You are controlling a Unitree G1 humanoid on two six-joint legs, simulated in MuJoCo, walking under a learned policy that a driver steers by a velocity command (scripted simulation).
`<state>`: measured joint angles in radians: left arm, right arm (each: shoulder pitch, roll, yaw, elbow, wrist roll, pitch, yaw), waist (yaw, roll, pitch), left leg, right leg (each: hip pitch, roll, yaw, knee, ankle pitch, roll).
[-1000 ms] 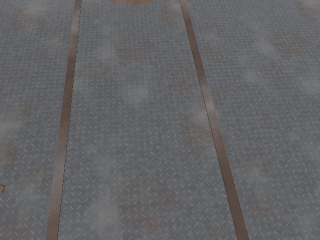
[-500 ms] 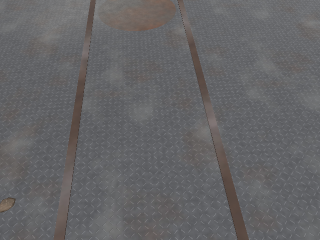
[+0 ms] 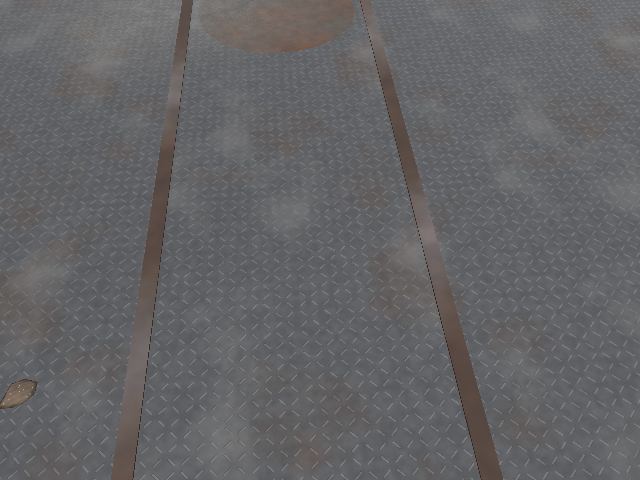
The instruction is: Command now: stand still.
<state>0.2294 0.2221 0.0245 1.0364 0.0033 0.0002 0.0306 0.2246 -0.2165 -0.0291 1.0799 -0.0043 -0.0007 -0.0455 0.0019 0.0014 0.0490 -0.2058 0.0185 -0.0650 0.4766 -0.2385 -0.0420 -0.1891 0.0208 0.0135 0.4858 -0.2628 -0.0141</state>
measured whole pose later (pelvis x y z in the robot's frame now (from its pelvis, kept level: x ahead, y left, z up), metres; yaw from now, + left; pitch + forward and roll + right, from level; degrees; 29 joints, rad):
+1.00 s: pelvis +0.06 +0.04 -0.01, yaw +1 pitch +0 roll +0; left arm 0.35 0.24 0.04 1.06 -0.04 -0.05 0.02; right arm 0.37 -0.20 -0.04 1.09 0.01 -0.10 0.00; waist -0.02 -0.04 -0.02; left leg -0.22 -0.02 0.05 0.56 -0.34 0.05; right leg -0.31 -0.01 0.04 0.90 -0.45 -0.05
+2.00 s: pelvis +0.62 +0.07 -0.03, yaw +14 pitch +2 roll -1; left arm 0.31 0.26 0.05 0.97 0.00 -0.07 0.01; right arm 0.08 -0.25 -0.07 0.76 0.02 -0.07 0.05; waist 0.03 0.01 0.06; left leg -0.52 -0.04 0.05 0.64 -0.18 0.11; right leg -0.11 -0.05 -0.11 0.94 -0.46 0.01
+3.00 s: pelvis +1.08 +0.16 +0.00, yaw +10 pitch +2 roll -1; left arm 0.16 0.24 0.02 0.88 0.02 -0.04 -0.01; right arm 0.19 -0.25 -0.05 0.81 -0.01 -0.02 -0.04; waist 0.01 0.01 -0.01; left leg -0.35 0.05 -0.04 0.50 -0.20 -0.03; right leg -0.22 0.07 -0.01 0.49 -0.30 -0.05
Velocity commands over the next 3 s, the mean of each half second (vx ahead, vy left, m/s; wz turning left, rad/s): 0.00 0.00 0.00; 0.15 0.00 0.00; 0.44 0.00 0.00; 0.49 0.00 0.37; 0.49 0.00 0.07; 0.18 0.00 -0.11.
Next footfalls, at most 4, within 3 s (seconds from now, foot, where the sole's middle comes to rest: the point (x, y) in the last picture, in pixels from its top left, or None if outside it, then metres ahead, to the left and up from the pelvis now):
1.40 right None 0.45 -0.09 -0.78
1.94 left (259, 378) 0.74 0.18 -0.78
2.50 right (309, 256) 1.11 0.07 -0.78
2.94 left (221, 246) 1.14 0.31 -0.78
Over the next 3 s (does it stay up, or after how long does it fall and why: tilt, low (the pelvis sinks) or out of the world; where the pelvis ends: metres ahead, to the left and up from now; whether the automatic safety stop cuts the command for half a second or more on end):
stays up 1.08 0.16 0.00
